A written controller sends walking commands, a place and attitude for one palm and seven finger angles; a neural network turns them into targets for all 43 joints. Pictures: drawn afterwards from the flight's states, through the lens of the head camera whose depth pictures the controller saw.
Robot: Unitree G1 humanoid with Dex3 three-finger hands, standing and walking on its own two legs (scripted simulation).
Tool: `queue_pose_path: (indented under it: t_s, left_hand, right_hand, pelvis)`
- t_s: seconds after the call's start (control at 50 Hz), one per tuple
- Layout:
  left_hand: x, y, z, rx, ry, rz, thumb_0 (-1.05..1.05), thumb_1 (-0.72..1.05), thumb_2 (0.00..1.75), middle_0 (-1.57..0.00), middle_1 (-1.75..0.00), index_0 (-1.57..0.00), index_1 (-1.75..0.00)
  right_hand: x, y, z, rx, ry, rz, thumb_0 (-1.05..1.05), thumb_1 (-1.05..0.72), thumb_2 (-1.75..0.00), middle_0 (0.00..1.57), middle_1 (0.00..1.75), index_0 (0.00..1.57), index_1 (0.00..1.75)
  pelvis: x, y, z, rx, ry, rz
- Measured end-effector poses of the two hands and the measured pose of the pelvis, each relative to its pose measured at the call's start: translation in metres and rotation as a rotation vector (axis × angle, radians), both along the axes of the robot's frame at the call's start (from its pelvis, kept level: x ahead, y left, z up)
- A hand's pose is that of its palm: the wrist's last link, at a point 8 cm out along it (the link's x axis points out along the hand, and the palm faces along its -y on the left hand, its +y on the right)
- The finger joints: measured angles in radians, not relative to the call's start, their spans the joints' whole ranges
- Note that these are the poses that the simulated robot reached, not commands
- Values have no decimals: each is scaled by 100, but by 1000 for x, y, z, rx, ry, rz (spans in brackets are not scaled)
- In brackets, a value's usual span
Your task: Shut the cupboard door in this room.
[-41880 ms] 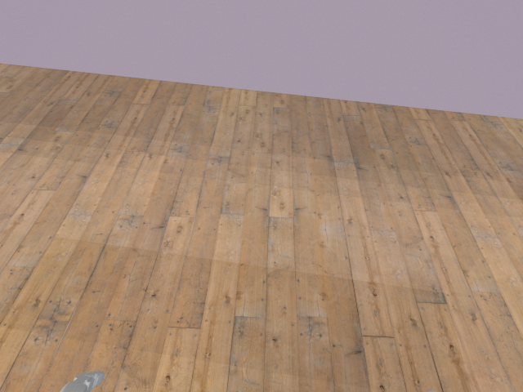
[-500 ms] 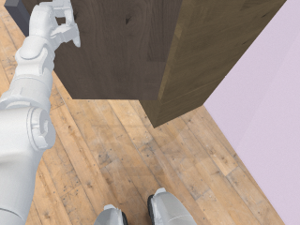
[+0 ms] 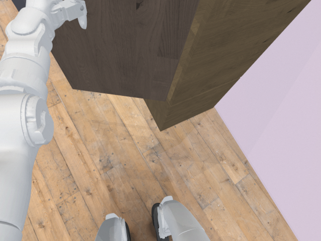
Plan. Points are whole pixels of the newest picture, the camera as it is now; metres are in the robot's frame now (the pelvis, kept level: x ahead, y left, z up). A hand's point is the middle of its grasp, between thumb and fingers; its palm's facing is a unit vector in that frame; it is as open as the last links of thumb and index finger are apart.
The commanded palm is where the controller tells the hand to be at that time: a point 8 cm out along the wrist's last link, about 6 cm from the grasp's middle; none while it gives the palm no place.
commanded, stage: push the door shut along its arc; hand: left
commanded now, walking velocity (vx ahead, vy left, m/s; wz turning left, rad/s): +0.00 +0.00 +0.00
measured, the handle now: out of the picture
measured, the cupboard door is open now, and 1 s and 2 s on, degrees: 58 50 50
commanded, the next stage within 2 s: pull the fist back off the door in 0.06 s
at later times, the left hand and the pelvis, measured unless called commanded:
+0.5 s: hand (101, 3) +0.62 +0.02 +0.11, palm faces +0.06 -0.99 -0.09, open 3.1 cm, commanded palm +0.58 +0.07 +0.12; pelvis +0.00 -0.01 +0.00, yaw -2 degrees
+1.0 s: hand (97, 34) +0.53 +0.03 +0.12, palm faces +0.02 -1.00 +0.00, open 3.1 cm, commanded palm +0.51 +0.08 +0.12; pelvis +0.00 +0.00 +0.02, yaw +0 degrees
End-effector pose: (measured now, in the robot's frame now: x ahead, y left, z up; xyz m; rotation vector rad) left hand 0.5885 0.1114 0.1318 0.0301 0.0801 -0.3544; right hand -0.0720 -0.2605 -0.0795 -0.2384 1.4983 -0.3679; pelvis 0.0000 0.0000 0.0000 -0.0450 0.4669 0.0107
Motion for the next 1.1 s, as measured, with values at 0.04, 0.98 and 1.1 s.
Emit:
queue_pose_path:
  t_s: [0.04,0.98,1.1]
  left_hand:
    - [2,-3,0,-3,1,-4,5,98,98,-130,-150,-130,-150]
    - [-82,-24,-12,-47,-123,386,2,90,90,-130,-150,-130,-150]
    - [-84,-42,-10,41,-86,355,2,89,90,-131,-150,-130,-150]
  right_hand:
    - [-2,1,-2,0,3,-4,0,-91,-90,20,30,20,30]
    - [53,-14,3,94,-173,104,0,-91,-90,19,30,20,30]
    - [73,-4,-11,116,-226,105,0,-91,-90,19,30,20,30]
  pelvis:
    - [-1,-1,-2,-1,5,-1]
    - [5,-5,20,23,-100,-9]
    - [1,-2,17,28,-112,-4]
